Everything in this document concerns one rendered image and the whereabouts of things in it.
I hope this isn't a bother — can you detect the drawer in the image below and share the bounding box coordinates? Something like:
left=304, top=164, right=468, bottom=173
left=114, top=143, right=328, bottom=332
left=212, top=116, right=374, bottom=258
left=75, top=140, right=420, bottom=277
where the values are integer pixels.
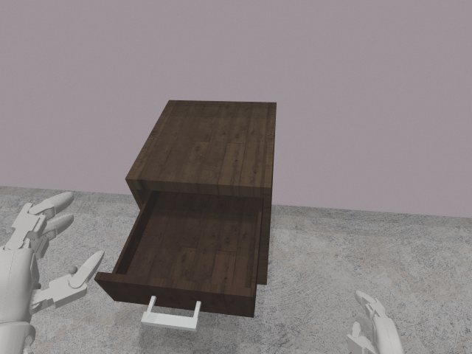
left=94, top=190, right=264, bottom=318

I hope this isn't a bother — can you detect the right robot hand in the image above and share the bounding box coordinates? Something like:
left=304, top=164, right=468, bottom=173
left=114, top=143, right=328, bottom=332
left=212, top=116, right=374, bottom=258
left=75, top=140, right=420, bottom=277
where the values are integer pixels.
left=347, top=291, right=405, bottom=354

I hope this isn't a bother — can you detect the left robot hand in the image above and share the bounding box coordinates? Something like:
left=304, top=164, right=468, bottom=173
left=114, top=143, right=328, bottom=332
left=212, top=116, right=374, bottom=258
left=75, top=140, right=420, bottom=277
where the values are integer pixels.
left=0, top=192, right=105, bottom=324

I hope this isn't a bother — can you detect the handle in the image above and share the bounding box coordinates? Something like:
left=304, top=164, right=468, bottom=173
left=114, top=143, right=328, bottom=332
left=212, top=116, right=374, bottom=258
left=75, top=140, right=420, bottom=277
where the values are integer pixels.
left=141, top=296, right=201, bottom=332

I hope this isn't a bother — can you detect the left robot forearm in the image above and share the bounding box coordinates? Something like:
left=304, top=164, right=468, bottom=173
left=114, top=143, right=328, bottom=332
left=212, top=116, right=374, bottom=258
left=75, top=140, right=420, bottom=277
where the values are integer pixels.
left=0, top=322, right=36, bottom=354

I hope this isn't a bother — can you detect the cabinet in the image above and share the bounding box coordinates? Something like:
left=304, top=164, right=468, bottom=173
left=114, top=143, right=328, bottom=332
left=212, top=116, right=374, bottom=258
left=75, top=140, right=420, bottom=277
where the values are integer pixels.
left=125, top=100, right=277, bottom=285

